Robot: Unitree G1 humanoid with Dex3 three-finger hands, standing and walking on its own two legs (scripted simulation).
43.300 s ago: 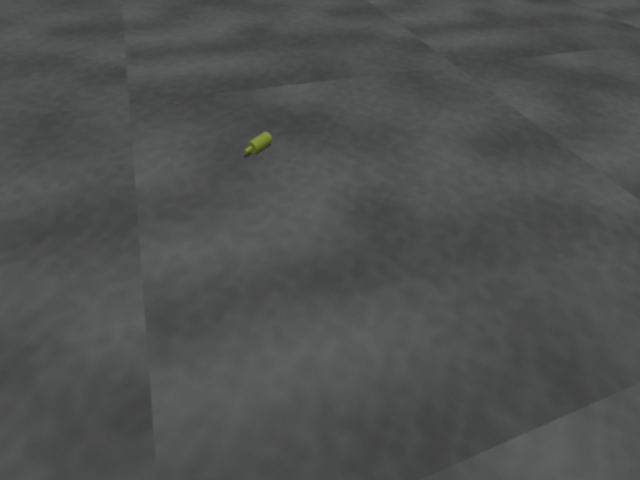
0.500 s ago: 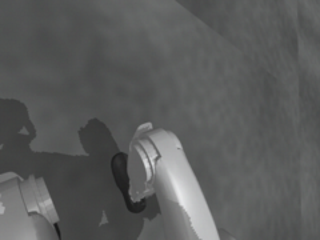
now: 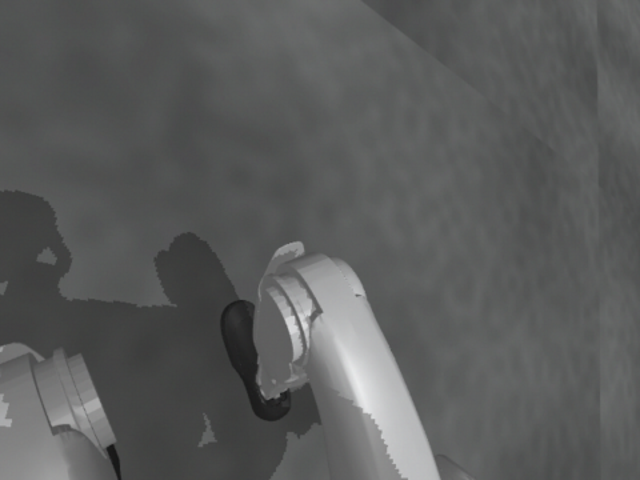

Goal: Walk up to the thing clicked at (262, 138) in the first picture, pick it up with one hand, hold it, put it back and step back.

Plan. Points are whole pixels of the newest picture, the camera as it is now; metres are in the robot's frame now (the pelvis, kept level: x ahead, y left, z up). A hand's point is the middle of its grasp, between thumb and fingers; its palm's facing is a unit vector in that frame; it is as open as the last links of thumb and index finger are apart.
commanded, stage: close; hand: left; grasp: from above
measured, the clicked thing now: out of the picture +0.48 +0.29 -0.28
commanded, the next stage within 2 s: settle in 0.58 s
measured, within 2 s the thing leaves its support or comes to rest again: leaves its support in 1.04 s
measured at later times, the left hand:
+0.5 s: hand out of the picture +0.47 +0.27 -0.26, palm faces -0.45 -0.13 -0.88, open 10.1 cm
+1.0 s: hand out of the picture +0.47 +0.28 -0.26, palm faces -0.45 -0.15 -0.88, open 10.0 cm
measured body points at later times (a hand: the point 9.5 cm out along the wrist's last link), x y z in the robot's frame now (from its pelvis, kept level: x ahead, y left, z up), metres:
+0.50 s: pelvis +0.00 +0.00 +0.00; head +0.29 +0.12 +0.32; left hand +0.49 +0.27 -0.21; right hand +0.02 -0.24 -0.03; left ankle +0.06 +0.11 -0.28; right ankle +0.15 -0.14 -0.28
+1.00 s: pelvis +0.00 +0.00 +0.00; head +0.29 +0.13 +0.32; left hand +0.49 +0.28 -0.21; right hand +0.02 -0.25 -0.03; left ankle +0.06 +0.11 -0.28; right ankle +0.15 -0.13 -0.28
